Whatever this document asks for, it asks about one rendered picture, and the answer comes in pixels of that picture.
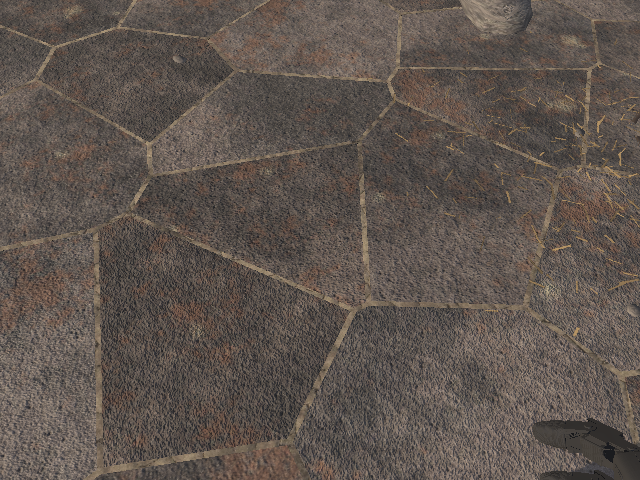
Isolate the right robot hand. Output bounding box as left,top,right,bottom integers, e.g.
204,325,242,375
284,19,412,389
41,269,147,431
532,418,640,480

